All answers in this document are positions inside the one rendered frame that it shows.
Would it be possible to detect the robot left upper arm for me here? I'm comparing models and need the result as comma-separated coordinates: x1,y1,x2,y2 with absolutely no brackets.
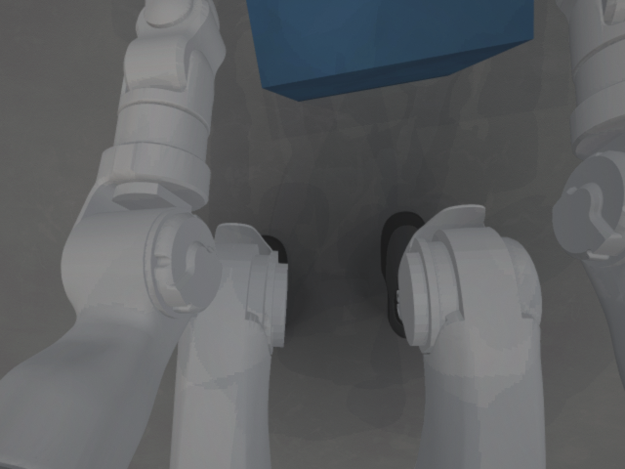
0,207,223,469

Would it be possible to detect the robot right forearm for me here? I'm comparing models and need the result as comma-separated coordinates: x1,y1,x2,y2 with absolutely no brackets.
556,0,625,161

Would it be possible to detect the right robot foot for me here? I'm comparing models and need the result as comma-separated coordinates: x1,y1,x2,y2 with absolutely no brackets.
381,211,425,338

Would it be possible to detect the carton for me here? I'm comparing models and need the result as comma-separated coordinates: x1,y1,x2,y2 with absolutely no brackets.
246,0,534,102

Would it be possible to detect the robot right upper arm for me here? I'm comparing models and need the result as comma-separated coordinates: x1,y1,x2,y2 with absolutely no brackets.
552,145,625,390

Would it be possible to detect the robot left forearm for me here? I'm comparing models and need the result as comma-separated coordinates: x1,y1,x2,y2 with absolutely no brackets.
61,0,226,279

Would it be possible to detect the left robot thigh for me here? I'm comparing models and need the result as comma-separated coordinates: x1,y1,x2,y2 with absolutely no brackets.
170,242,288,469

